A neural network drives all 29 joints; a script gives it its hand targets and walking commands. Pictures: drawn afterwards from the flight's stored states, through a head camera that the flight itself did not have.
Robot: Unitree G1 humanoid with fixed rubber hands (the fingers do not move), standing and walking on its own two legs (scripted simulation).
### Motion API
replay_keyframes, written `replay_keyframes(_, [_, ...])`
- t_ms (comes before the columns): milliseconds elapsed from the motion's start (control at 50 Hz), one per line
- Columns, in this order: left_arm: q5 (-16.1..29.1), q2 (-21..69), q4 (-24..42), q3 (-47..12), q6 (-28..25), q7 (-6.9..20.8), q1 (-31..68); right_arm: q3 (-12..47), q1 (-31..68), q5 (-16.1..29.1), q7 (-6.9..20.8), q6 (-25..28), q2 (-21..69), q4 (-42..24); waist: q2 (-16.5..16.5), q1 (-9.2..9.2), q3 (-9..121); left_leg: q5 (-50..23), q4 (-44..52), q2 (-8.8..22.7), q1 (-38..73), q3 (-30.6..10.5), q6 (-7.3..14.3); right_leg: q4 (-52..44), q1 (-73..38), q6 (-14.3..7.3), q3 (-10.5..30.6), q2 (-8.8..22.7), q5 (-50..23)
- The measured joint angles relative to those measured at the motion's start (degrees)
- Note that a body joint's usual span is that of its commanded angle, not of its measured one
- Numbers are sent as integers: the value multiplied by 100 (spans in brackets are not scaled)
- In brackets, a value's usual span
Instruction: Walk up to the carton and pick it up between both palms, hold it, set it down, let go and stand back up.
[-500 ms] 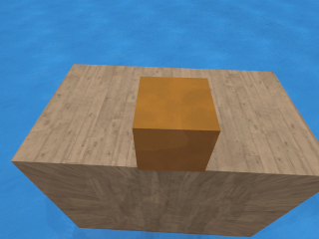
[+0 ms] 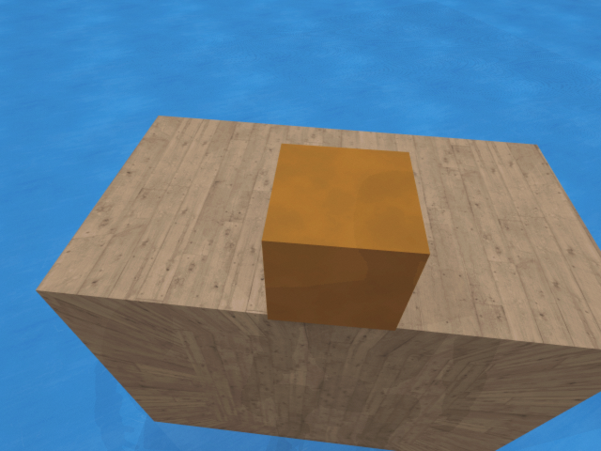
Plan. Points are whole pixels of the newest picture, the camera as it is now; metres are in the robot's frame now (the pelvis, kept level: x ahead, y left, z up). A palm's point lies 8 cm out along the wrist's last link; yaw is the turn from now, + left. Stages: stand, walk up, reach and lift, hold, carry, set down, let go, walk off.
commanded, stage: walk up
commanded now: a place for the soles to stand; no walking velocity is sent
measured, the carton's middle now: (337, 236) +0.44 -0.03 +0.05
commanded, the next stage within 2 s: reach and lift in 0.60 s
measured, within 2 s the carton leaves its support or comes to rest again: neither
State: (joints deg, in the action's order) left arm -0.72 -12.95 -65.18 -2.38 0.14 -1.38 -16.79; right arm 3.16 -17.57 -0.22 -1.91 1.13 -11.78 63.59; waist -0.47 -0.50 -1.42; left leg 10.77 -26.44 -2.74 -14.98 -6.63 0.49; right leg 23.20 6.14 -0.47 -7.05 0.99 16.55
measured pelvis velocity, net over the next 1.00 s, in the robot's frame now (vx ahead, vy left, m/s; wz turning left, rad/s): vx -0.02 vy -0.01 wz -0.07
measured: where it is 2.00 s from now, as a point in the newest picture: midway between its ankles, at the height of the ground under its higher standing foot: outside the picture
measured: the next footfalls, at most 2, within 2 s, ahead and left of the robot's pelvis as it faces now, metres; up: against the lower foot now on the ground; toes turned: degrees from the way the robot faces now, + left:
none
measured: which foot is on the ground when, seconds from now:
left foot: down 0.00-1.00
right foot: down 0.00-1.00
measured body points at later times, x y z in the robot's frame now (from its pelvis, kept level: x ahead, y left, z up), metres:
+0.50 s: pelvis +0.01 +0.00 -0.01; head +0.02 +0.01 +0.44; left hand +0.00 +0.24 -0.17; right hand +0.04 -0.25 -0.15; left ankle +0.04 +0.11 -0.74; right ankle -0.04 -0.11 -0.74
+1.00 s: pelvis -0.02 -0.01 -0.01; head +0.00 +0.00 +0.44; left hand +0.16 +0.22 -0.10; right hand +0.14 -0.27 -0.10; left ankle +0.04 +0.12 -0.74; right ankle -0.04 -0.11 -0.74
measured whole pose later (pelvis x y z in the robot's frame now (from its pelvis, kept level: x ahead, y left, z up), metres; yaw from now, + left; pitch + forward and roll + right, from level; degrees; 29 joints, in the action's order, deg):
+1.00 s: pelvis -0.02 -0.01 -0.01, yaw -4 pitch -3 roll +0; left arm -3.7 -10.2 -20.3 6.0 41.1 1.2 -5.8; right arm 5.0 -2.3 4.2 2.9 -11.0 -17.3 40.3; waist -2.0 -0.5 -5.6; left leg 10.8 -28.2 2.6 -14.0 4.0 -0.9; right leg 30.3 8.9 -1.2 -2.5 0.0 18.1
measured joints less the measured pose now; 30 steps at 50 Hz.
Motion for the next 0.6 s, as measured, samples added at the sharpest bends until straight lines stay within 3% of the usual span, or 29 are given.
replay_keyframes(600, [-22,-52,250,166,195,-20,158,-29,154,-1,-105,-36,-69,-429,38,54,-72,348,-728,-166,-321,-424,-6,436,23,-12,-454,58,374])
